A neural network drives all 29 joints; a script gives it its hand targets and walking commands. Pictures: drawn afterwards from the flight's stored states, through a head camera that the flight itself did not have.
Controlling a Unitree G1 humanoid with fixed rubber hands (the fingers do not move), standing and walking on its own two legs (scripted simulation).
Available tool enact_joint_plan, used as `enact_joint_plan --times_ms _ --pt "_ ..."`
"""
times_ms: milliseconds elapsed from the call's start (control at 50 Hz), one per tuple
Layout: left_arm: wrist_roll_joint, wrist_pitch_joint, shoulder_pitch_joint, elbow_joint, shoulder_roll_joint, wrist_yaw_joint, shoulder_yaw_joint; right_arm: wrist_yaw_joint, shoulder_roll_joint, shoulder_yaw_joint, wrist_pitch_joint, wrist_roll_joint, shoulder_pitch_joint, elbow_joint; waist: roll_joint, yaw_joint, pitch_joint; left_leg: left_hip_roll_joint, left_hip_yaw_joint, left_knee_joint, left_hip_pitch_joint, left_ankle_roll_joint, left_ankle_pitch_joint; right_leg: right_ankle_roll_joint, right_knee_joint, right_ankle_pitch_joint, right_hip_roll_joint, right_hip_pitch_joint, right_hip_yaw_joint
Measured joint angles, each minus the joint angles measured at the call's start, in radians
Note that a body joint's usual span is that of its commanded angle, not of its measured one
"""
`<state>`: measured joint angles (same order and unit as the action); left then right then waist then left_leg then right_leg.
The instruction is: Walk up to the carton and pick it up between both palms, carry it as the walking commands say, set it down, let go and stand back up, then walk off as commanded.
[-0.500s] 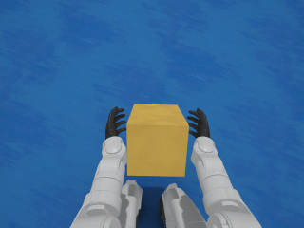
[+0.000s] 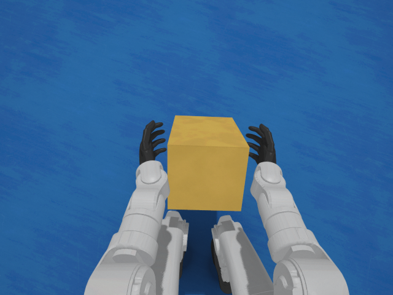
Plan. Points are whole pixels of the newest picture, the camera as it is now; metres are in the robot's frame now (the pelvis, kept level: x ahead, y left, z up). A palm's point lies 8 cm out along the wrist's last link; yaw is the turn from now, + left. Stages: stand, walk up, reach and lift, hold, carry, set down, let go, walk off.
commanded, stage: set down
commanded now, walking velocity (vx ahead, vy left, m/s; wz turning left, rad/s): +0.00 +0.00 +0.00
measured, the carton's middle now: (204, 157) +0.41 -0.02 -0.20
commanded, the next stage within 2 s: none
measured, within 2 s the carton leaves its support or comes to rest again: neither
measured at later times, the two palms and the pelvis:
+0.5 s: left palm (156, 157) +0.41 +0.10 -0.17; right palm (255, 156) +0.40 -0.15 -0.17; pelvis -0.03 +0.01 -0.09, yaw -2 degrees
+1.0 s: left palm (161, 157) +0.43 +0.10 -0.26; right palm (246, 155) +0.43 -0.15 -0.27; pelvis -0.04 -0.01 -0.15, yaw -2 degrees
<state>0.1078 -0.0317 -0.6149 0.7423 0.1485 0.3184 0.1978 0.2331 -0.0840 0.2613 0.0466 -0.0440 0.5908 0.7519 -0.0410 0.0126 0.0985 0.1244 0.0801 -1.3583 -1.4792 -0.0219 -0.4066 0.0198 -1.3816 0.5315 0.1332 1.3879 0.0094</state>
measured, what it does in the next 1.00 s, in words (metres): lowers itself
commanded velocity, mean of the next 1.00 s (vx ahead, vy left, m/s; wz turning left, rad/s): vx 0.00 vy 0.00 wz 0.00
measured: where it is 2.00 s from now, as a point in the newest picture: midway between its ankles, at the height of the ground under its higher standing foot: (199, 268)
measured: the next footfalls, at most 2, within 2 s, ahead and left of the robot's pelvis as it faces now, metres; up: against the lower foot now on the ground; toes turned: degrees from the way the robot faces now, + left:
none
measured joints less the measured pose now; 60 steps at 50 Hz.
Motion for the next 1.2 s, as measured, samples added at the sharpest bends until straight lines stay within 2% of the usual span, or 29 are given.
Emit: enact_joint_plan --times_ms 200,360,560,900,1040,1140,1200 --pt "-0.007 -0.041 -0.103 0.013 -0.016 0.029 0.016 -0.020 0.036 0.025 0.040 0.002 0.128 0.043 0.009 0.007 -0.024 0.012 -0.009 -0.130 -0.136 -0.006 -0.010 -0.020 -0.132 0.020 0.006 0.132 -0.003" --pt "-0.005 -0.093 -0.175 0.003 -0.022 0.049 0.033 -0.056 0.058 0.069 0.080 -0.022 0.223 0.073 0.010 0.012 -0.036 0.022 -0.008 -0.244 -0.249 -0.006 -0.026 -0.029 -0.242 0.043 0.013 0.239 -0.015" --pt "0.004 -0.137 -0.236 -0.007 -0.026 0.041 0.059 -0.067 0.072 0.080 0.125 -0.029 0.268 0.051 0.012 -0.004 -0.050 0.027 -0.015 -0.346 -0.353 0.003 -0.050 -0.030 -0.350 0.069 0.026 0.345 -0.019" --pt "-0.011 -0.138 -0.344 0.013 -0.064 0.012 0.113 -0.031 0.095 0.047 0.147 -0.042 0.385 0.066 0.004 -0.031 -0.114 0.028 -0.023 -0.468 -0.496 0.036 -0.068 -0.014 -0.493 0.085 0.046 0.504 -0.027" --pt "-0.034 -0.131 -0.442 -0.023 -0.096 0.012 0.115 0.001 0.125 0.017 0.142 -0.009 0.488 0.037 0.006 -0.038 -0.307 0.026 -0.027 -0.520 -0.488 0.051 -0.064 -0.010 -0.552 0.077 0.055 0.504 -0.033" --pt "-0.083 -0.141 -0.587 -0.106 -0.150 0.021 0.095 0.042 0.170 -0.017 0.157 0.034 0.632 -0.054 0.003 -0.032 -0.646 0.029 -0.031 -0.558 -0.387 0.059 -0.054 -0.010 -0.597 0.070 0.056 0.406 -0.036" --pt "-0.113 -0.161 -0.598 -0.118 -0.166 0.026 0.076 0.072 0.175 -0.035 0.179 0.069 0.635 -0.083 0.007 -0.032 -0.636 0.035 -0.038 -0.587 -0.465 0.063 -0.039 -0.014 -0.634 0.060 0.051 0.486 -0.038"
